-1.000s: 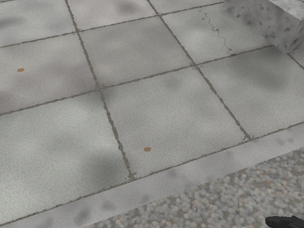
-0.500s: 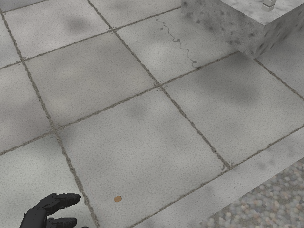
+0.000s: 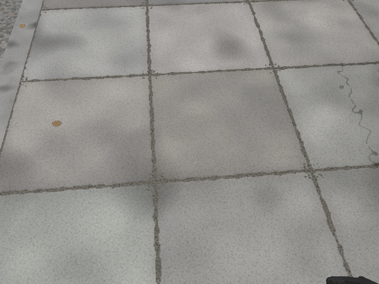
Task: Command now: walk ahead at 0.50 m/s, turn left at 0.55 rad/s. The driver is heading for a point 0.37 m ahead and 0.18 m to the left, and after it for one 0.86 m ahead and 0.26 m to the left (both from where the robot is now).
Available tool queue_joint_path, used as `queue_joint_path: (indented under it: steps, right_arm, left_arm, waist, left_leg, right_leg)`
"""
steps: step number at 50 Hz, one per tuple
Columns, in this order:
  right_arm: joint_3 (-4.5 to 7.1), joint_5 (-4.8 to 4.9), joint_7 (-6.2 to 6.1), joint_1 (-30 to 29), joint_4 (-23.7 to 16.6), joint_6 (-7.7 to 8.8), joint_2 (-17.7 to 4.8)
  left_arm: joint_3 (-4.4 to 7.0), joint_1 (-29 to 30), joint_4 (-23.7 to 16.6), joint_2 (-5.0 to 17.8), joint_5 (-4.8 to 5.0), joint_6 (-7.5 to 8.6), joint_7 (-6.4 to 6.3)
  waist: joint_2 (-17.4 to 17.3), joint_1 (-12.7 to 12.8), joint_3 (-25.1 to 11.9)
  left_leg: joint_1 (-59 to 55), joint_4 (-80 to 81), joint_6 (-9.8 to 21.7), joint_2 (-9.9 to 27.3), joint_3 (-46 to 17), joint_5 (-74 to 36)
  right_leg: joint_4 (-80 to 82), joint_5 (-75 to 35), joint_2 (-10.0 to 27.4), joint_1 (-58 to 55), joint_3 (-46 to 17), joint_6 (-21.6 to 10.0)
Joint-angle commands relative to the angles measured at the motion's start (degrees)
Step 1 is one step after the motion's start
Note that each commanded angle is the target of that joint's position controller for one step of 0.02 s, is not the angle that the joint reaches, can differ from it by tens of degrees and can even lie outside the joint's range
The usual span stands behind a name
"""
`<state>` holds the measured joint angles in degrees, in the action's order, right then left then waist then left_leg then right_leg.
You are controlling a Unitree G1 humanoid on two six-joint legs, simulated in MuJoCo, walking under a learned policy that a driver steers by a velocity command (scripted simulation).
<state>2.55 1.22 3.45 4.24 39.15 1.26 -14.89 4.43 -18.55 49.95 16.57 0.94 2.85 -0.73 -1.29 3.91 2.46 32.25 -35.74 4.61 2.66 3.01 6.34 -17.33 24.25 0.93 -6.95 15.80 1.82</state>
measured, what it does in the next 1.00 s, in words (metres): walks ahead, turning left: left foot, then right foot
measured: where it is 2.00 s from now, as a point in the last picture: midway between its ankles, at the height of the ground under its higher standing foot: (113, 182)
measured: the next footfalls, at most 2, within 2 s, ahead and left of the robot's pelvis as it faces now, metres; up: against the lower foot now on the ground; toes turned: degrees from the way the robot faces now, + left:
left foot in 0.02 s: +0.18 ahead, +0.10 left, +0.00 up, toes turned +4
right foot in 0.50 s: +0.49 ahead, -0.06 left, +0.00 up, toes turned +22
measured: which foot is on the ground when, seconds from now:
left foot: up 0.00-0.00, down 0.02-0.50, up 0.52-1.00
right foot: down 0.00-0.04, up 0.06-0.48, down 0.50-1.00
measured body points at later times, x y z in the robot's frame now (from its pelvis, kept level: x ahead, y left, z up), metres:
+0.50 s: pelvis +0.29 +0.01 +0.00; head +0.32 +0.03 +0.45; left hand +0.45 +0.31 -0.07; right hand +0.41 -0.27 -0.10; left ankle +0.14 +0.09 -0.72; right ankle +0.46 -0.07 -0.72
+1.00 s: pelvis +0.53 +0.11 +0.00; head +0.56 +0.15 +0.45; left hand +0.37 +0.37 -0.13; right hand +0.86 +0.06 -0.06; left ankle +0.59 +0.29 -0.71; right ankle +0.46 -0.08 -0.72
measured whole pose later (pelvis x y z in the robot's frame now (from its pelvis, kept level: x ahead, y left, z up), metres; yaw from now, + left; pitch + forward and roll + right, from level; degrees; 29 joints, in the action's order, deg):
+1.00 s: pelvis +0.53 +0.11 +0.00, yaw +36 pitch +2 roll -2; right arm 3.2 1.3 3.1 4.1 33.1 0.8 -15.7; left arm 4.4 -18.5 49.6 18.1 1.4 3.3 -0.2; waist -1.2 5.2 3.0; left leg 33.3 -36.1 4.0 2.8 2.1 6.4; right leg -16.7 23.3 1.8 -6.2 13.9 2.5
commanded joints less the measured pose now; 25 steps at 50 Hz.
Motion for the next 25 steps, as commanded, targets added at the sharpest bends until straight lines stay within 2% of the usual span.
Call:
queue_joint_path:
  steps: [1,2,3,4,5,6,7,8,11,13,16,18,20,23,24,25]
  right_arm:
    - [5.38,0.23,-0.86,16.15,-0.38,0.00,-11.75]
    - [7.31,0.37,-2.17,21.65,0.82,-0.52,-18.39]
    - [6.71,0.38,-1.94,19.07,-1.30,0.39,-19.42]
    - [5.15,-0.06,-1.52,18.99,-1.56,1.19,-14.28]
    - [4.54,-0.32,-1.50,16.83,-1.39,1.85,-12.27]
    - [4.10,-0.21,-1.52,13.11,-1.69,2.16,-10.81]
    - [3.47,-0.51,-1.77,10.07,-2.48,2.30,-8.80]
    - [3.18,-1.07,-2.02,8.60,-3.40,2.32,-8.26]
    - [3.64,-0.71,-2.90,9.46,-3.22,2.64,-9.87]
    - [3.99,-0.50,-3.68,11.25,-2.51,2.51,-11.00]
    - [4.07,-0.13,-4.31,13.41,-1.62,1.94,-11.18]
    - [4.23,0.09,-4.42,15.35,-0.76,1.68,-11.56]
    - [4.17,0.35,-4.56,16.60,-0.12,1.37,-11.04]
    - [4.32,0.14,-4.88,16.03,-0.10,0.87,-10.83]
    - [4.09,0.09,-4.85,15.18,-0.39,0.69,-10.04]
    - [3.22,-0.20,-4.65,15.05,-0.88,0.76,-7.71]
  left_arm:
    - [2.43,3.25,-3.77,11.57,0.60,-0.48,-0.92]
    - [0.80,-0.03,-5.94,6.58,-1.33,0.31,-0.72]
    - [-0.98,-0.82,-7.84,2.60,-1.57,2.48,0.15]
    - [0.25,6.12,-9.04,7.72,0.60,4.23,1.07]
    - [0.14,9.10,-10.32,7.79,1.68,5.17,1.34]
    - [0.11,9.08,-9.81,7.16,0.55,5.49,0.91]
    - [0.62,8.30,-9.12,7.88,-0.74,5.14,0.55]
    - [0.83,7.21,-8.86,7.96,-1.13,4.42,0.64]
    - [0.47,7.61,-9.32,5.87,-1.91,2.85,0.49]
    - [-0.06,12.18,-10.77,4.67,-1.93,2.56,0.39]
    - [-0.81,18.42,-12.30,3.24,-1.44,2.96,0.97]
    - [-0.82,21.42,-13.30,3.70,-0.80,3.35,1.48]
    - [-0.41,22.38,-13.88,5.08,-0.48,3.80,1.94]
    - [0.51,19.51,-13.42,7.20,-0.35,4.62,2.30]
    - [1.04,15.46,-12.28,7.81,-0.44,4.90,2.11]
    - [1.90,9.45,-11.09,9.56,-1.13,5.21,1.73]
  waist:
    - [4.39,-12.47,-9.50]
    - [-7.26,-11.65,-14.90]
    - [-11.92,-7.97,-22.39]
    - [-5.21,-11.42,-19.90]
    - [-3.39,-10.18,-12.50]
    - [1.00,-7.25,-7.82]
    - [0.38,-5.12,-5.86]
    - [-0.91,-3.64,-5.25]
    - [-0.66,-2.92,-4.30]
    - [-1.11,-4.31,-2.82]
    - [-3.05,-6.85,-2.07]
    - [-3.56,-8.08,-1.72]
    - [-3.95,-8.12,-1.73]
    - [-6.09,-5.98,-2.18]
    - [-6.48,-3.70,-3.45]
    - [-5.20,-0.78,-8.10]
  left_leg:
    - [-24.43,4.02,5.21,-6.44,2.48,1.42]
    - [-44.92,5.08,11.78,5.87,-18.88,2.94]
    - [-55.12,15.61,20.87,16.34,-49.58,12.44]
    - [-53.58,19.28,17.71,15.74,-46.45,13.96]
    - [-46.12,19.53,15.39,13.82,-38.28,10.77]
    - [-37.52,19.73,13.42,11.12,-31.90,4.68]
    - [-31.35,20.48,12.32,9.12,-27.27,-1.33]
    - [-27.24,21.67,12.12,7.91,-25.56,-4.75]
    - [-21.29,23.29,12.57,6.08,-20.95,-12.33]
    - [-19.61,23.38,11.26,4.41,-18.57,-12.14]
    - [-17.53,22.45,8.38,1.84,-16.85,-5.39]
    - [-17.72,21.77,7.67,2.62,-18.85,-1.99]
    - [-20.95,18.92,7.20,3.96,-22.07,0.14]
    - [-24.80,13.65,5.99,5.73,-26.81,-1.13]
    - [-24.40,10.60,4.99,4.55,-26.81,-2.92]
    - [-22.18,2.38,3.17,1.44,-24.48,-4.37]
  right_leg:
    - [-26.70,-61.67,12.21,8.14,-1.93,-5.23]
    - [-47.63,-29.77,6.44,29.75,-1.77,-1.81]
    - [-61.80,9.93,-4.39,46.05,-14.32,-0.11]
    - [-63.45,7.24,-0.93,52.09,-21.76,-1.58]
    - [-59.86,2.26,1.40,53.41,-20.99,-2.91]
    - [-54.18,-1.71,3.75,50.71,-20.76,-2.95]
    - [-49.64,-4.26,5.35,46.66,-20.81,-2.52]
    - [-47.94,-5.98,5.91,43.30,-21.00,-1.96]
    - [-40.91,-10.20,5.12,41.33,-19.36,0.95]
    - [-32.62,-17.00,4.03,42.03,-18.96,2.30]
    - [-19.65,-27.50,1.25,37.81,-18.66,2.61]
    - [-15.56,-30.20,-0.05,35.50,-18.88,2.41]
    - [-12.43,-28.78,-0.36,35.07,-20.39,1.62]
    - [-10.31,-21.75,-0.49,31.60,-20.99,-0.67]
    - [-8.26,-21.29,-0.79,26.29,-19.88,-1.95]
    - [-7.85,-20.80,1.76,15.95,-21.25,-4.16]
